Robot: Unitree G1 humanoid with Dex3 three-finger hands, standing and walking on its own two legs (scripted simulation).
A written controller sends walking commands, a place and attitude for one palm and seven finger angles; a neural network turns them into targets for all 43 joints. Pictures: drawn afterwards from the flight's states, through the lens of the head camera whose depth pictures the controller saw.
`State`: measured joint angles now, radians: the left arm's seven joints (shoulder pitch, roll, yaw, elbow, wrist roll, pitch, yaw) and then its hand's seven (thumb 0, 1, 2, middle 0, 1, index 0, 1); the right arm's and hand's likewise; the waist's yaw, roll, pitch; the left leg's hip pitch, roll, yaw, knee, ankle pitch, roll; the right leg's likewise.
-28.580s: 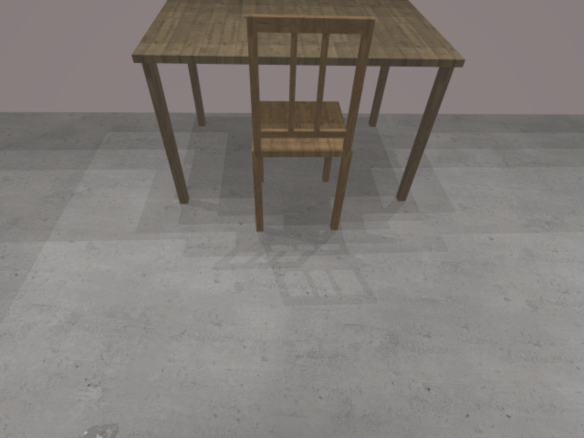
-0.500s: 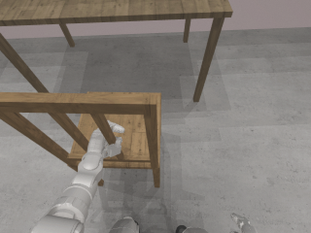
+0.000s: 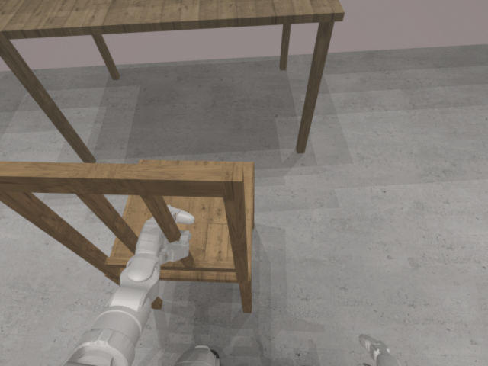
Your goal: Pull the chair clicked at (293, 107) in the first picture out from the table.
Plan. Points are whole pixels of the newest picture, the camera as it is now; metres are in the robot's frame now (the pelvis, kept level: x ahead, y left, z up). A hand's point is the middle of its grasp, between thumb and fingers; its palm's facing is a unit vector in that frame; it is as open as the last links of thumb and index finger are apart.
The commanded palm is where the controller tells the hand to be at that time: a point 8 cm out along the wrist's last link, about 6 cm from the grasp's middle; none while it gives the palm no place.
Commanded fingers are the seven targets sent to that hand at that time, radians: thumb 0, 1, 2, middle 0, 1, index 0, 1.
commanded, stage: stop walking, hand still on the chair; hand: left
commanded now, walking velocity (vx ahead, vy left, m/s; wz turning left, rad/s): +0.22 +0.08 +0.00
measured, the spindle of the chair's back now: (125, 233) +0.34 +0.25 -0.06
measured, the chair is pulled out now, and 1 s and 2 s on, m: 0.56 0.61 0.61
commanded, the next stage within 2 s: open the thumb and straighten the fingers in 0.74 s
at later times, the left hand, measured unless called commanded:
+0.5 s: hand (187, 268) +0.28 +0.12 -0.06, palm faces -0.09 -0.98 -0.17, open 5.1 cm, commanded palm +0.26 +0.18 -0.05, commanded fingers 0.00 0.90 0.90 -0.50 -1.45 -0.50 -1.45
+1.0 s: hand (184, 265) +0.28 +0.13 -0.06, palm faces -0.10 -0.99 -0.13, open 6.0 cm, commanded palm +0.27 +0.19 -0.04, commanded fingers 0.00 -0.19 0.38 -0.50 -1.45 -0.50 -1.45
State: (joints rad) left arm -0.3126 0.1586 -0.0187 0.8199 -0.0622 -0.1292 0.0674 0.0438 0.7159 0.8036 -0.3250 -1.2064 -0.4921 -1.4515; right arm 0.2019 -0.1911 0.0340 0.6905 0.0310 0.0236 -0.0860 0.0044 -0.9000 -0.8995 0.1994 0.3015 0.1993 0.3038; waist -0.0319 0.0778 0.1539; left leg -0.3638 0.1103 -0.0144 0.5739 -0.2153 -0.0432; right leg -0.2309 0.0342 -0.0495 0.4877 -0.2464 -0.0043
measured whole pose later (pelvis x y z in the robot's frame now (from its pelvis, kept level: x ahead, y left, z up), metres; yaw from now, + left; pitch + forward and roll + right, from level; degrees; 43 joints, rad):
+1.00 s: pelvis +0.02 +0.01 +0.00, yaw +1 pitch +2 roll +0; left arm -0.02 0.15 -0.07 0.59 -0.05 -0.09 0.02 0.03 0.56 0.76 -0.38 -1.38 -0.49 -1.45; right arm 0.22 -0.24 0.01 0.66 0.05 -0.02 -0.06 0.01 -0.90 -0.90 0.20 0.30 0.20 0.30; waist -0.07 0.01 -0.01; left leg -0.39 0.04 0.00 0.59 -0.24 -0.02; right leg -0.29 -0.03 -0.03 0.60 -0.34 0.02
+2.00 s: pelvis +0.04 +0.01 -0.04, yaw +1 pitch +10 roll -1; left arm 0.39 0.20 -0.08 -0.01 -0.05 0.15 0.00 -0.01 -0.53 0.20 -0.02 0.00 0.00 -0.01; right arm 0.27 -0.24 0.02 0.50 0.03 -0.09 -0.07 0.01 -0.90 -0.90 0.20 0.30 0.20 0.30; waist -0.06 0.05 -0.13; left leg -0.65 0.04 -0.03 0.90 -0.42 -0.03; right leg -0.54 -0.04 -0.04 0.89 -0.52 0.02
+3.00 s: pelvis +0.01 +0.02 -0.07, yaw +2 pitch +9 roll -3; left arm 0.68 0.25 0.06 -0.38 -0.22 -0.27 -0.11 -0.01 -0.54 0.20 0.00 0.00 -0.02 -0.01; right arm 0.23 -0.17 0.00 0.55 0.07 -0.18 -0.09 0.01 -0.90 -0.90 0.20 0.30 0.20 0.30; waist 0.02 0.08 -0.13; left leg -0.80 0.04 -0.08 1.10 -0.46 -0.03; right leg -0.66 -0.03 -0.08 1.06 -0.56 0.02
